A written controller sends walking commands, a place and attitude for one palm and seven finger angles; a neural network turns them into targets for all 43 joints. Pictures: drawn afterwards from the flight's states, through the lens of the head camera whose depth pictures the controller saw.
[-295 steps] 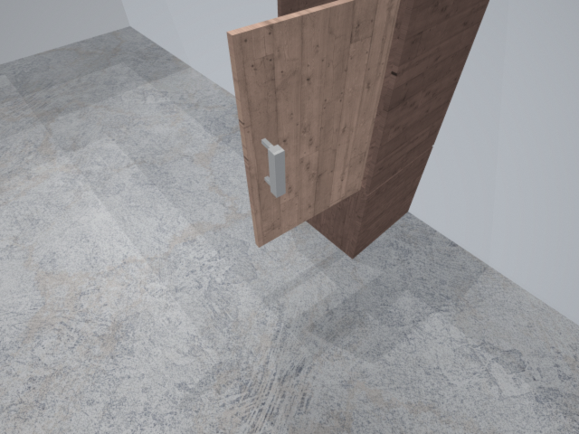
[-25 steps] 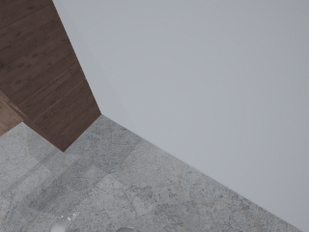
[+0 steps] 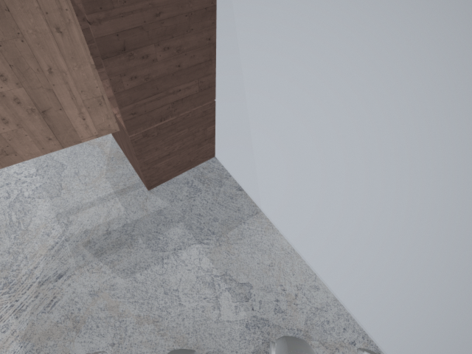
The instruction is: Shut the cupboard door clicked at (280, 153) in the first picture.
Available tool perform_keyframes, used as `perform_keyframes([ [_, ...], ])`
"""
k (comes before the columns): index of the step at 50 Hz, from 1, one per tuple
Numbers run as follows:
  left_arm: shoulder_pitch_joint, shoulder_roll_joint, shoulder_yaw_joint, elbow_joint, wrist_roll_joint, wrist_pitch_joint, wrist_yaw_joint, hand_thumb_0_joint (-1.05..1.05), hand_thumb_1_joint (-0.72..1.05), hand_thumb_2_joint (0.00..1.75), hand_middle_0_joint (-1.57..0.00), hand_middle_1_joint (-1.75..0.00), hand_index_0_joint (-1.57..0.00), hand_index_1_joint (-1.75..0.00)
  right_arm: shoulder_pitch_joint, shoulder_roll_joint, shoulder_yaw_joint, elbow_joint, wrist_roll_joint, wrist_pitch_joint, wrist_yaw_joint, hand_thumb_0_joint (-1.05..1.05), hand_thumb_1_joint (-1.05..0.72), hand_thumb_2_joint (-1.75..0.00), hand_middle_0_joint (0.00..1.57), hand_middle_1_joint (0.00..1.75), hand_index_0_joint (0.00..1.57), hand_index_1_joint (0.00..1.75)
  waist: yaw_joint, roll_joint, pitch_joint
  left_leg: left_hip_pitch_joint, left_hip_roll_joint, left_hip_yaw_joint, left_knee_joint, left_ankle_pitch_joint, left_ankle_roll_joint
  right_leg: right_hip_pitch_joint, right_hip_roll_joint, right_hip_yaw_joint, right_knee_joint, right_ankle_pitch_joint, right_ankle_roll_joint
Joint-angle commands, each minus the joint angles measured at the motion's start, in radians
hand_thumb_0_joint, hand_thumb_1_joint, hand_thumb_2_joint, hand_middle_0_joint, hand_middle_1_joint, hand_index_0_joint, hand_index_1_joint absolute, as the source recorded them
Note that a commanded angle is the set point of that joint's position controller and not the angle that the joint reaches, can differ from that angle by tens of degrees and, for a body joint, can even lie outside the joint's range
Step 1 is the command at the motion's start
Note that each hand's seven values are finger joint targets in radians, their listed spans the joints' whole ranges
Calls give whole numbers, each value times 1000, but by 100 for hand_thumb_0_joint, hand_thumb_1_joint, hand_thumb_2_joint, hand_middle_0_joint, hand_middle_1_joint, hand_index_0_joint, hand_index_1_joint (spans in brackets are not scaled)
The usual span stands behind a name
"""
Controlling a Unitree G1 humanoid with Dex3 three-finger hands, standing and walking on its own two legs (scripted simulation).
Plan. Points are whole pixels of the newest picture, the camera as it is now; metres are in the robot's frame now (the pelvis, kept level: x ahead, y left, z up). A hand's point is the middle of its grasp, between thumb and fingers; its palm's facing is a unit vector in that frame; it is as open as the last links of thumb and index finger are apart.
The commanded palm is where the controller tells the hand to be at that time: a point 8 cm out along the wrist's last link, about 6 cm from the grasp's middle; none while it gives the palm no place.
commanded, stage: turn to face it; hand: left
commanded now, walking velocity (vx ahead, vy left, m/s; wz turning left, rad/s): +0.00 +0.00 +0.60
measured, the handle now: out of the picture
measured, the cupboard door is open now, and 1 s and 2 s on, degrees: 84 84 84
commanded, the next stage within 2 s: take the last steps up to it in 0.86 s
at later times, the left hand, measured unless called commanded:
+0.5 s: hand out of the picture +0.02 +0.14 -0.15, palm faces +0.30 -0.93 -0.24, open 7.4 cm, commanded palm none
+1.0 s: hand out of the picture -0.05 +0.16 -0.16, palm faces +0.50 -0.82 -0.27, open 7.4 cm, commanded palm none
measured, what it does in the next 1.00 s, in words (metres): steps on the spot, turning left: right foot, then left foot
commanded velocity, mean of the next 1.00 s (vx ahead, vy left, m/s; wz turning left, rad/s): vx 0.02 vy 0.01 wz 0.42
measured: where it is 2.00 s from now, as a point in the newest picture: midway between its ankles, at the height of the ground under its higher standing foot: outside the picture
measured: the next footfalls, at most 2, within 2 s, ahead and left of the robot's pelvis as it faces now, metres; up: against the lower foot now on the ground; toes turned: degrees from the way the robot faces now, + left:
right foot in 0.26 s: +0.06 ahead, -0.16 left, +0.00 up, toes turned +7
left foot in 0.64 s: -0.03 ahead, +0.07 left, +0.00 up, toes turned +28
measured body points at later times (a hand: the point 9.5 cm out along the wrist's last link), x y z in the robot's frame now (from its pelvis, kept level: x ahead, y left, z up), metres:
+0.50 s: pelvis +0.00 -0.06 +0.01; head +0.05 -0.06 +0.45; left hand +0.01 +0.19 -0.13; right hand +0.15 -0.29 -0.14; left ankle -0.06 +0.07 -0.67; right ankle +0.02 -0.16 -0.73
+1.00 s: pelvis -0.01 -0.06 +0.00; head +0.03 -0.04 +0.45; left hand -0.07 +0.20 -0.14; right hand +0.17 -0.23 -0.15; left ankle -0.07 +0.06 -0.73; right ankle +0.04 -0.17 -0.72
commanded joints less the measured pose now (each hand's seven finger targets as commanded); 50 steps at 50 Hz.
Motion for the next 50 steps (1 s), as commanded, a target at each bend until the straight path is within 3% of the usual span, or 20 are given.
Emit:
perform_keyframes([
  [1,-27,61,9,-92,-5,-38,-1,0,90,90,-20,-30,-20,-30,64,-203,-50,-39,-2,-22,-23,0,-90,-90,20,30,20,30,-33,180,-159,196,234,-242,-205,505,127,-60,3,40,-42,50,9],
  [6,-69,51,0,-119,-10,-40,3,0,90,90,-20,-30,-20,-30,61,-215,-61,-37,-9,-10,-16,0,-90,-90,20,30,20,30,-45,213,-143,132,222,-305,-192,423,135,53,44,21,-264,11,2],
  [10,43,68,4,-101,-15,-58,7,0,90,90,-20,-30,-20,-30,-10,-211,-68,-63,0,0,-12,0,-90,-90,20,30,20,30,13,202,-165,-16,167,-339,-105,365,89,324,87,-2,-584,167,-17],
  [11,96,103,15,-90,-11,-69,13,0,90,90,-20,-30,-20,-30,-19,-179,-66,-74,6,1,-8,0,-90,-90,20,30,20,30,42,111,-174,-119,108,-307,-22,220,39,459,17,56,-739,230,-31],
  [12,126,198,34,-89,8,-79,22,0,90,90,-20,-30,-20,-30,-5,-111,-58,-91,16,-1,-1,0,-90,-90,20,30,20,30,50,-182,-182,-292,-44,-130,208,-117,-48,553,-258,339,-849,278,-125],
  [13,105,228,26,-103,9,-75,20,0,90,90,-20,-30,-20,-30,-16,-126,-61,-105,5,3,4,0,-90,-90,20,30,20,30,44,-219,-152,-285,-61,-81,464,-347,-64,408,-413,409,-859,351,-230],
  [15,12,150,16,-125,2,-78,28,0,90,90,-20,-30,-20,-30,-1,-130,-70,-72,3,23,9,0,-90,-90,20,30,20,30,-8,-193,-113,-281,4,-108,681,-241,-69,316,-325,303,-829,389,-239],
  [16,-32,113,5,-130,0,-78,26,0,90,90,-20,-30,-20,-30,1,-122,-64,-49,-1,27,16,0,-90,-90,20,30,20,30,-30,-162,-78,-277,24,-92,711,-164,-80,294,-259,175,-808,436,-214],
  [18,-34,96,-1,-138,1,-84,24,0,90,90,-20,-30,-20,-30,7,-101,-52,-40,1,29,24,0,-90,-90,20,30,20,30,-37,-158,-89,-244,31,-47,637,-125,-97,300,-220,60,-792,516,-188],
  [25,106,151,22,-80,12,-82,21,0,90,90,-20,-30,-20,-30,-85,-61,-29,-58,9,16,26,0,-90,-90,20,30,20,30,39,-168,-118,-132,11,56,250,-201,-94,431,-269,7,-720,707,-207],
  [29,86,161,30,-67,-1,-76,14,0,90,90,-20,-30,-20,-30,4,-83,-26,-31,8,-1,17,0,-90,-90,20,30,20,30,-11,-133,-166,71,2,77,-55,-6,-65,373,-249,-61,-592,652,-140],
  [30,70,136,26,-69,-7,-70,11,0,90,90,-20,-30,-20,-30,50,-124,-35,-22,6,-8,17,0,-90,-90,20,30,20,30,-44,-36,-191,213,59,22,-170,133,-42,268,-222,-101,-479,535,-91],
  [31,81,71,16,-100,-15,-62,4,0,90,90,-20,-30,-20,-30,91,-234,-61,-23,-7,-16,10,0,-90,-90,20,30,20,30,-65,276,-223,358,311,-305,-191,456,77,19,-88,-155,-283,100,-13],
  [32,9,46,-9,-133,-7,-53,7,0,90,90,-20,-30,-20,-30,142,-287,-67,-10,-6,-6,0,0,-90,-90,20,30,20,30,-97,313,-206,310,448,-398,-206,656,198,-54,-39,-63,-149,-227,-10],
  [35,-29,61,-1,-77,-5,-35,7,0,90,90,-20,-30,-20,-30,53,-207,-45,-19,-7,-14,-31,0,-90,-90,20,30,20,30,-52,263,-126,182,319,-271,-215,549,166,-68,-35,45,-13,-54,-16],
  [39,22,44,-7,-32,-7,-35,1,0,90,90,-20,-30,-20,-30,48,-176,-31,-11,-1,-24,-35,0,-90,-90,20,30,20,30,-24,176,-151,243,251,-169,-193,662,136,-28,1,21,-73,26,-8],
  [43,-4,31,-16,-38,-9,-35,2,0,90,90,-20,-30,-20,-30,57,-177,-33,1,-5,-17,-30,0,-90,-90,20,30,20,30,-34,191,-130,183,247,-198,-205,549,142,66,29,-1,-233,8,-14],
  [48,75,21,-17,-9,-12,-53,5,0,90,90,-20,-30,-20,-30,15,-167,-34,5,-2,-9,-26,0,-90,-90,20,30,20,30,5,191,-142,80,209,-225,-156,415,107,284,73,-34,-539,152,-33],
  [49,120,30,-12,2,-11,-65,8,0,90,90,-20,-30,-20,-30,8,-150,-30,6,3,-10,-23,0,-90,-90,20,30,20,30,28,151,-160,29,166,-207,-106,289,71,393,54,-23,-679,241,-36],
  [50,162,95,1,13,2,-80,12,0,90,90,-20,-30,-20,-30,15,-103,-25,1,13,-12,-15,0,-90,-90,20,30,20,30,46,7,-174,-98,70,-123,29,26,12,520,-88,136,-813,206,-70],
])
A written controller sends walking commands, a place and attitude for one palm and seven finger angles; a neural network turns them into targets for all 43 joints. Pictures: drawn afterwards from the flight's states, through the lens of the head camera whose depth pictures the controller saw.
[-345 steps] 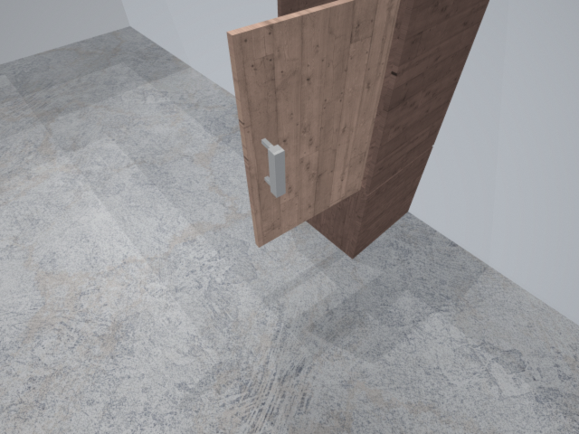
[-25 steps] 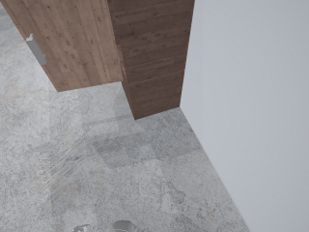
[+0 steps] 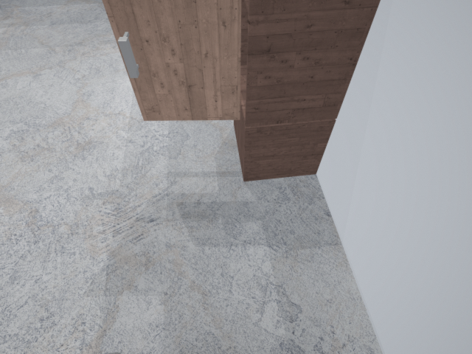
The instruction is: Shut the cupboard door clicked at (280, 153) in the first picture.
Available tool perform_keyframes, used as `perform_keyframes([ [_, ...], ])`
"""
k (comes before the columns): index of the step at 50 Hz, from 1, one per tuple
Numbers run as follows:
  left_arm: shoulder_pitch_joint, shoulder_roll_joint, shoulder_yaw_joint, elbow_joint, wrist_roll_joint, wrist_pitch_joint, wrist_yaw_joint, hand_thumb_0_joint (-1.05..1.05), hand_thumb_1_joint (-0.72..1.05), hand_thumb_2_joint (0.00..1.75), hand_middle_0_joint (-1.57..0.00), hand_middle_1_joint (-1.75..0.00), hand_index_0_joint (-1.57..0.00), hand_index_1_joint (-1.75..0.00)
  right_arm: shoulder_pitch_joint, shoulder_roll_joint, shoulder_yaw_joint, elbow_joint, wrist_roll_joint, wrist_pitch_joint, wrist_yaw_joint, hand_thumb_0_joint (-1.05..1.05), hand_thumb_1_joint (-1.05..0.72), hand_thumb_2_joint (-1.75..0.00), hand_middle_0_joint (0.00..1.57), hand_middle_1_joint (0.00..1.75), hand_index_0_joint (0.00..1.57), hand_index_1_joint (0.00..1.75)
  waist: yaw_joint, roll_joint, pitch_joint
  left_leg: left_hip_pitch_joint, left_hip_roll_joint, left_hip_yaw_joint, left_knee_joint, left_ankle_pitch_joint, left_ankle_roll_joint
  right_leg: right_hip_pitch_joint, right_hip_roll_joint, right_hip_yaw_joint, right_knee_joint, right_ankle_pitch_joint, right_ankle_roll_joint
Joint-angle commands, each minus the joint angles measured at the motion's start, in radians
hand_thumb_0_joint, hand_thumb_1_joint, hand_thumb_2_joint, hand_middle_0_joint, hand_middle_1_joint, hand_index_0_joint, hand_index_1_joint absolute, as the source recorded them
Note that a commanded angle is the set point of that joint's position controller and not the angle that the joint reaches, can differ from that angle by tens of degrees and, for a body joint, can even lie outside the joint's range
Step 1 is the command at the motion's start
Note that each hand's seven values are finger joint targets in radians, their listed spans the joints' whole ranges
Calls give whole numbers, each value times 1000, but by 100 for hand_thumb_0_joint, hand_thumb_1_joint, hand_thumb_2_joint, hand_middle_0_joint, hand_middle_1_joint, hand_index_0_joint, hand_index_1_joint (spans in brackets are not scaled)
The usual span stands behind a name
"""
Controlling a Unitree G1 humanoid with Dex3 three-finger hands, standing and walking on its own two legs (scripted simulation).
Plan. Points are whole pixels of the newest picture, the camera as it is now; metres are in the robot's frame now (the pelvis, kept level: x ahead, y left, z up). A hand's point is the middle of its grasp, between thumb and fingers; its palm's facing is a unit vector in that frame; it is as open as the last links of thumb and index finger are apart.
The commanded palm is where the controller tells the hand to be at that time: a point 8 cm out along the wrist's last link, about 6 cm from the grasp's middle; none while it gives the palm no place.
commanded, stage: take the last steps up to it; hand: left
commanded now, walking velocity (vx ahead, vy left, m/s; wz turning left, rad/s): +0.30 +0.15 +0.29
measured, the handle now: (130, 54) +0.94 +0.41 -0.04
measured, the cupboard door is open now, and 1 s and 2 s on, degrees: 84 84 84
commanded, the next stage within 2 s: come to a stop and stand still in 1.46 s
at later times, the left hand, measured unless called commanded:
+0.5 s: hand out of the picture -0.04 +0.21 -0.18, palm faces +0.27 -0.95 -0.18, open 7.4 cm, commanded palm none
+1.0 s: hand (134, 258) +0.31 +0.26 -0.15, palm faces +0.14 -0.97 -0.22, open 7.4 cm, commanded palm none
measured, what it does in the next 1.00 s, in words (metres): walks ahead: right foot, then left foot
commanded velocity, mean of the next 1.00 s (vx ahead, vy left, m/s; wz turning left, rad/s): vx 0.30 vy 0.08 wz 0.05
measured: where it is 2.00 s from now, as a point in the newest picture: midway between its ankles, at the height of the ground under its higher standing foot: (210, 275)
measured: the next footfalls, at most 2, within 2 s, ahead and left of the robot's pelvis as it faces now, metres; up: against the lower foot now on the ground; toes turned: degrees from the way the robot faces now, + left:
right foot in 0.02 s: +0.03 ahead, -0.12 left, +0.00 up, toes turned -3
left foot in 0.48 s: +0.15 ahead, +0.19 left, +0.00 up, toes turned +16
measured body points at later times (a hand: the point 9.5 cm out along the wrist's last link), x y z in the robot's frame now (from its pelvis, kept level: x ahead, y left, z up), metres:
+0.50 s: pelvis +0.08 +0.05 -0.01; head +0.11 +0.07 +0.44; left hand -0.05 +0.26 -0.16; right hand +0.22 -0.17 -0.15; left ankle +0.11 +0.18 -0.74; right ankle -0.01 -0.11 -0.73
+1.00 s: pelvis +0.24 +0.07 +0.00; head +0.26 +0.05 +0.45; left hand +0.30 +0.31 -0.13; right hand +0.22 -0.16 -0.17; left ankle +0.16 +0.19 -0.66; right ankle +0.27 +0.00 -0.73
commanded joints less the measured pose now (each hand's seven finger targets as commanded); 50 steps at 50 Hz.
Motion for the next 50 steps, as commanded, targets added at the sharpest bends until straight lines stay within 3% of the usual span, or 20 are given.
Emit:
perform_keyframes([
  [1,186,227,51,-12,22,-54,13,0,90,90,-20,-30,-20,-30,-11,-78,-33,-91,12,-23,2,0,-90,-90,20,30,20,30,59,-306,-100,-323,-63,44,310,-338,-15,331,-390,429,-442,3,-158],
  [2,193,225,49,-26,15,-55,12,0,90,90,-20,-30,-20,-30,-53,-139,-47,-95,-3,-12,6,0,-90,-90,20,30,20,30,83,-256,-51,-347,-19,-33,503,-344,-8,199,-443,479,-486,-129,-221],
  [3,147,191,49,-27,13,-62,14,0,90,90,-20,-30,-20,-30,-65,-139,-54,-83,-5,-11,10,0,-90,-90,20,30,20,30,54,-271,-10,-386,6,-61,604,-248,-5,164,-398,484,-498,-165,-220],
  [5,87,128,38,-38,8,-74,10,0,90,90,-20,-30,-20,-30,-22,-127,-58,-41,-7,-14,25,0,-90,-90,20,30,20,30,11,-174,-9,-381,46,-39,658,-88,-24,170,-323,272,-476,-72,-174],
  [8,143,93,34,-14,7,-98,8,0,90,90,-20,-30,-20,-30,-17,-89,-48,-20,-8,-16,35,0,-90,-90,20,30,20,30,20,-167,-28,-378,55,5,602,2,-49,223,-283,125,-459,123,-143],
  [18,261,116,42,95,20,-108,5,0,90,90,-20,-30,-20,-30,-122,-37,-22,-47,0,-47,54,0,-90,-90,20,30,20,30,59,-211,-2,-269,56,122,171,-21,-32,262,-326,15,-408,283,-155],
  [20,245,124,43,105,23,-102,3,0,90,90,-20,-30,-20,-30,-76,-44,-22,-35,1,-58,51,0,-90,-90,20,30,20,30,34,-215,-2,-144,38,147,95,-35,-13,199,-326,8,-366,261,-146],
  [22,194,124,44,101,15,-94,0,0,90,90,-20,-30,-20,-30,101,-81,-29,21,-4,-74,37,0,-90,-90,20,30,20,30,-59,-133,-61,154,-11,206,-44,26,2,70,-255,-77,-204,273,-108],
  [23,203,72,34,87,11,-90,-6,0,90,90,-20,-30,-20,-30,247,-166,-50,63,-11,-83,23,0,-90,-90,20,30,20,30,-116,42,-151,359,106,66,-85,-23,39,-49,-180,-136,47,173,-76],
  [24,206,3,19,53,2,-87,-11,0,90,90,-20,-30,-20,-30,364,-270,-79,86,-21,-85,5,0,-90,-90,20,30,20,30,-146,317,-206,475,362,-323,-205,-47,143,-286,-37,-164,345,-262,-29],
  [25,98,2,7,-2,6,-88,-6,0,90,90,-20,-30,-20,-30,410,-287,-77,96,-13,-74,-11,0,-90,-90,20,30,20,30,-159,177,-151,407,438,-406,-265,-24,215,-382,-40,-46,514,-280,-58],
  [27,58,7,14,16,6,-82,-7,0,90,90,-20,-30,-20,-30,243,-191,-53,51,-9,-83,-19,0,-90,-90,20,30,20,30,-94,193,-88,226,382,-275,-300,-91,204,-401,-105,32,623,-127,-72],
  [32,131,-26,16,58,15,-59,-23,0,90,90,-20,-30,-20,-30,163,-90,-27,43,-8,-113,-22,0,-90,-90,20,30,20,30,-2,81,-44,85,289,-27,-345,102,176,-259,-112,10,412,27,-54],
  [39,5,-12,16,-14,14,-59,-32,0,90,90,-20,-30,-20,-30,177,-117,-31,72,-12,-105,-13,0,-90,-90,20,30,20,30,-3,69,3,45,284,15,-327,23,184,-78,-60,-39,50,80,-54],
  [42,116,31,33,19,17,-71,-30,0,90,90,-20,-30,-20,-30,164,-108,-25,83,-8,-96,-10,0,-90,-90,20,30,20,30,59,-4,-20,-60,200,67,-149,-58,114,187,-21,-52,-102,105,-73],
  [43,225,94,47,49,21,-84,-25,0,90,90,-20,-30,-20,-30,164,-81,-21,78,1,-98,-5,0,-90,-90,20,30,20,30,107,-133,-65,-174,101,145,89,-93,67,351,-126,104,-207,-1,-115],
  [44,335,194,67,79,18,-91,-18,0,90,90,-20,-30,-20,-30,179,-41,-14,51,6,-101,3,0,-90,-90,20,30,20,30,130,-375,-114,-367,-12,208,394,-312,19,494,-372,465,-377,-55,-225],
  [45,348,175,63,77,4,-94,-4,0,90,90,-20,-30,-20,-30,143,-97,-26,40,2,-90,1,0,-90,-90,20,30,20,30,130,-343,-108,-376,27,88,588,-341,22,399,-433,590,-479,-125,-272],
  [47,178,104,43,29,3,-96,2,0,90,90,-20,-30,-20,-30,81,-68,-34,51,0,-89,4,0,-90,-90,20,30,20,30,59,-115,1,-413,98,2,657,-114,14,220,-375,425,-496,-140,-261],
  [50,139,32,26,30,5,-120,3,0,90,90,-20,-30,-20,-30,155,-18,-22,92,-10,-76,10,0,-90,-90,20,30,20,30,3,-124,-51,-293,119,37,530,-4,-17,158,-266,158,-483,181,-210],
])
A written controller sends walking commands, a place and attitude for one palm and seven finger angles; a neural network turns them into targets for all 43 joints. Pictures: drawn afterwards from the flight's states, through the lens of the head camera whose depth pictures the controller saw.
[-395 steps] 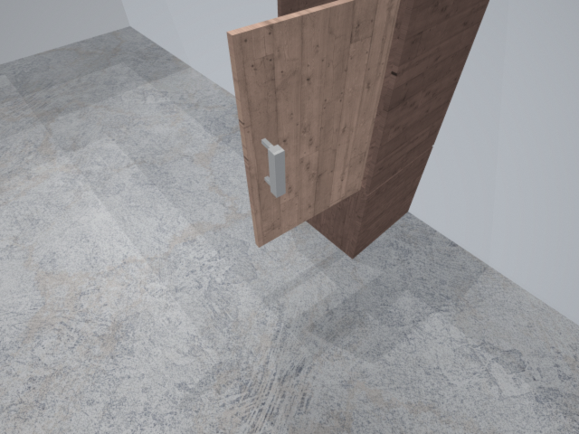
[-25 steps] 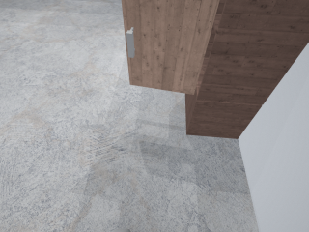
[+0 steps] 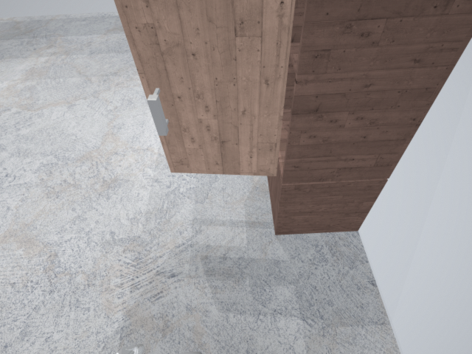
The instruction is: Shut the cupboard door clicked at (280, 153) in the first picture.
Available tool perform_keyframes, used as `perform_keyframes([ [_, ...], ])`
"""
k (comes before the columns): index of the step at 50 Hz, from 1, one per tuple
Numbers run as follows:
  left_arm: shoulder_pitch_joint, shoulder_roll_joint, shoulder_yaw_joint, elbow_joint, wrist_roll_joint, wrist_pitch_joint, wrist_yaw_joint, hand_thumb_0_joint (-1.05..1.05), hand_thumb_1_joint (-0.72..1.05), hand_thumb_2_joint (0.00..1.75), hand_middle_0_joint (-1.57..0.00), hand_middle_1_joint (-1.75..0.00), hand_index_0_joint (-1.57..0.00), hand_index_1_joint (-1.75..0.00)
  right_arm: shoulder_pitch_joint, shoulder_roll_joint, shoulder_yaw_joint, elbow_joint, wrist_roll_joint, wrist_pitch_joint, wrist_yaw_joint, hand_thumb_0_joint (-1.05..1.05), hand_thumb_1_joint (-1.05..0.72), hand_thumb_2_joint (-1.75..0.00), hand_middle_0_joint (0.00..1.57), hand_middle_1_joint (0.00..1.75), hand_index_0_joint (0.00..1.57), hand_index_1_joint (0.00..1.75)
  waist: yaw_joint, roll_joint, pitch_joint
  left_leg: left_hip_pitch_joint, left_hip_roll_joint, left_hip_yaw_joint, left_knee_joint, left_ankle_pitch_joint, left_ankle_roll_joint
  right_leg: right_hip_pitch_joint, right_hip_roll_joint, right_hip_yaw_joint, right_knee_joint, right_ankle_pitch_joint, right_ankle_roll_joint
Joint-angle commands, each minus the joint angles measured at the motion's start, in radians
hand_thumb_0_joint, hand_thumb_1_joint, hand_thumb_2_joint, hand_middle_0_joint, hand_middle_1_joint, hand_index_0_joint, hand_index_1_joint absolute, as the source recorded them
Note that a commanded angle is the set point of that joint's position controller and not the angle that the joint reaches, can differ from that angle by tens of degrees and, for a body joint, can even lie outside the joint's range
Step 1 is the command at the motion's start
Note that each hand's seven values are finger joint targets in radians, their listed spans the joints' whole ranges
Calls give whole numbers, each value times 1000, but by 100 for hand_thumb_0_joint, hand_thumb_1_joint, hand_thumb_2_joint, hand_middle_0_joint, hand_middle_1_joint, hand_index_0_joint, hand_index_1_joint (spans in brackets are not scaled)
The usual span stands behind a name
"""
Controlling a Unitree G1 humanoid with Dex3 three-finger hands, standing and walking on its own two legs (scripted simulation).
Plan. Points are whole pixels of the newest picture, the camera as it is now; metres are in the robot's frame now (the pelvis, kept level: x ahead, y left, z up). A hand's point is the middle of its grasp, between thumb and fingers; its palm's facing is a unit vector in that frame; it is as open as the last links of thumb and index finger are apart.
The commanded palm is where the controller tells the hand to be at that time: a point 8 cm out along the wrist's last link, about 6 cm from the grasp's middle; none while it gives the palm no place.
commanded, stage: take the last steps up to it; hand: left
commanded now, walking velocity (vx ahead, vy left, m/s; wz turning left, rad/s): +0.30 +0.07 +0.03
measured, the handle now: (160, 111) +0.74 +0.26 -0.04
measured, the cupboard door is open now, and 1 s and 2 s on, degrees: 84 84 84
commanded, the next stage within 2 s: come to a stop and stand still in 0.46 s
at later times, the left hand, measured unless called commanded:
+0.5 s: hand out of the picture +0.14 +0.24 -0.18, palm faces +0.08 -0.99 -0.15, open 7.4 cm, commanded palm none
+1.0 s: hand (149, 260) +0.34 +0.24 -0.17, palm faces +0.00 -0.98 -0.21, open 7.4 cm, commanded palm none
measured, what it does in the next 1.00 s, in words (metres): walks ahead: left foot, then right foot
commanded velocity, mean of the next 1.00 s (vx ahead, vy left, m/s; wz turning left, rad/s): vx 0.03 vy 0.03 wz -0.01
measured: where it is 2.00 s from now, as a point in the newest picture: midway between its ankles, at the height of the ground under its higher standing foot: (233, 350)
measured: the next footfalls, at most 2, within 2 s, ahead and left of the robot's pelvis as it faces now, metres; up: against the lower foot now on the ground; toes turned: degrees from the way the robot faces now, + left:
left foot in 0.36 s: +0.26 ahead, +0.17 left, +0.00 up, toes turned +6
right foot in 0.68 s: +0.31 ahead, -0.05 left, +0.00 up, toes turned -1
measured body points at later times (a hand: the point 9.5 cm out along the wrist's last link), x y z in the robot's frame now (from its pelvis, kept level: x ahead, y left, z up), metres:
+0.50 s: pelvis +0.17 +0.07 +0.00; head +0.20 +0.08 +0.44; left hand +0.13 +0.29 -0.17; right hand +0.27 -0.16 -0.14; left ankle +0.22 +0.16 -0.74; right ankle +0.12 -0.05 -0.66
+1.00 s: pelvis +0.24 +0.06 +0.00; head +0.28 +0.06 +0.44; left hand +0.34 +0.29 -0.15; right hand +0.23 -0.17 -0.16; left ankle +0.22 +0.16 -0.74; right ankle +0.27 -0.05 -0.73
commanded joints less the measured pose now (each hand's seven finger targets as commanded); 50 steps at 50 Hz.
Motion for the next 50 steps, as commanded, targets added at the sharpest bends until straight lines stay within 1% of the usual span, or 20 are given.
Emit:
perform_keyframes([
  [1,148,106,25,22,-5,-26,16,0,90,90,-20,-30,-20,-30,-3,-14,-4,-70,-7,-31,0,0,-90,-90,20,30,20,30,24,-134,-31,-187,70,-43,-50,115,-31,145,-267,208,-367,177,-79],
  [8,225,130,23,91,-4,-33,10,0,90,90,-20,-30,-20,-30,-151,-6,-2,-134,-4,-37,18,0,-90,-90,20,30,20,30,59,-156,-5,-226,49,8,-316,173,-36,244,-265,159,-350,287,-89],
  [12,233,163,29,116,1,-24,12,0,90,90,-20,-30,-20,-30,-216,-21,-1,-161,-1,-48,23,0,-90,-90,20,30,20,30,62,-144,15,-148,26,28,-423,146,-16,239,-289,157,-305,308,-82],
  [15,210,161,29,129,-2,-13,15,0,90,90,-20,-30,-20,-30,-108,-55,-5,-126,-6,-60,10,0,-90,-90,20,30,20,30,-8,-115,-9,123,-23,72,-568,205,3,130,-242,101,-137,377,-35],
  [16,207,140,24,121,-4,-9,15,0,90,90,-20,-30,-20,-30,21,-104,-14,-89,-10,-67,0,0,-90,-90,20,30,20,30,-62,-33,-73,314,12,25,-612,231,25,47,-192,56,46,334,-9],
  [17,255,91,18,106,-11,-3,12,0,90,90,-20,-30,-20,-30,130,-207,-37,-68,-24,-72,-13,0,-90,-90,20,30,20,30,-82,177,-178,509,244,-265,-642,292,117,-151,-61,-15,308,-23,43],
  [18,236,70,6,71,-11,-7,11,0,90,90,-20,-30,-20,-30,193,-254,-43,-68,-15,-58,-26,0,-90,-90,20,30,20,30,-91,239,-223,554,390,-451,-739,365,212,-277,10,24,557,-365,51],
  [19,185,71,3,55,-4,-6,16,0,90,90,-20,-30,-20,-30,133,-241,-39,-82,-10,-51,-30,0,-90,-90,20,30,20,30,-76,112,-175,417,399,-420,-767,225,236,-309,-21,86,674,-365,34],
  [20,141,71,3,51,-3,3,14,0,90,90,-20,-30,-20,-30,55,-198,-26,-112,-5,-53,-33,0,-90,-90,20,30,20,30,-48,144,-112,299,357,-405,-806,148,227,-342,-57,122,726,-274,32],
  [22,165,69,9,67,5,18,3,0,90,90,-20,-30,-20,-30,-45,-116,-2,-139,-5,-61,-37,0,-90,-90,20,30,20,30,5,121,-29,147,298,-264,-857,123,184,-300,-98,142,675,-168,46],
  [26,189,28,-1,64,2,36,-1,0,90,90,-20,-30,-20,-30,-60,-110,7,-134,-7,-71,-36,0,-90,-90,20,30,20,30,41,63,-69,99,235,-96,-845,309,174,-139,-85,97,387,-119,61],
  [29,148,21,-8,49,6,41,4,0,90,90,-20,-30,-20,-30,-55,-97,2,-128,-8,-56,-36,0,-90,-90,20,30,20,30,30,52,-39,68,223,-93,-829,256,177,-60,-54,75,214,-75,70],
  [31,182,32,-10,61,0,41,13,0,90,90,-20,-30,-20,-30,-88,-90,14,-127,-5,-51,-42,0,-90,-90,20,30,20,30,69,-7,-54,39,194,-59,-727,391,136,82,-33,80,37,58,80],
  [32,210,61,-7,73,-1,39,20,0,90,90,-20,-30,-20,-30,-99,-80,16,-123,1,-46,-43,0,-90,-90,20,30,20,30,84,-27,-72,35,148,-37,-672,347,87,143,-49,111,-63,158,82],
  [34,155,171,-6,57,0,35,25,0,90,90,-20,-30,-20,-30,-52,-51,20,-114,15,-28,-33,0,-90,-90,20,30,20,30,33,-129,-58,50,22,12,-615,91,-6,86,-210,295,-152,368,5],
  [35,105,194,-9,42,-2,42,27,0,90,90,-20,-30,-20,-30,-17,-36,23,-98,15,-16,-28,0,-90,-90,20,30,20,30,10,-79,-21,90,7,-4,-634,91,-14,21,-244,289,-144,376,-22],
  [37,76,187,-8,40,-15,38,34,0,90,90,-20,-30,-20,-30,6,-60,17,-70,13,0,-32,0,-90,-90,20,30,20,30,9,-233,-97,157,20,7,-590,154,-19,56,-217,267,-122,508,-32],
  [43,58,184,12,9,-15,64,47,0,90,90,-20,-30,-20,-30,14,-87,-3,-76,8,14,-41,0,-90,-90,20,30,20,30,27,-50,-147,188,75,-14,-565,470,-9,101,-179,200,-2,598,-18],
  [46,29,154,12,-19,-13,75,47,0,90,90,-20,-30,-20,-30,0,-105,-12,-98,1,19,-46,0,-90,-90,20,30,20,30,26,28,-116,169,143,-70,-623,555,31,62,-102,143,50,398,22],
  [50,32,120,10,-25,-4,89,42,0,90,90,-20,-30,-20,-30,-49,-107,-14,-124,-2,17,-47,0,-90,-90,20,30,20,30,43,48,-63,76,168,-87,-675,396,70,70,-46,124,62,127,44],
])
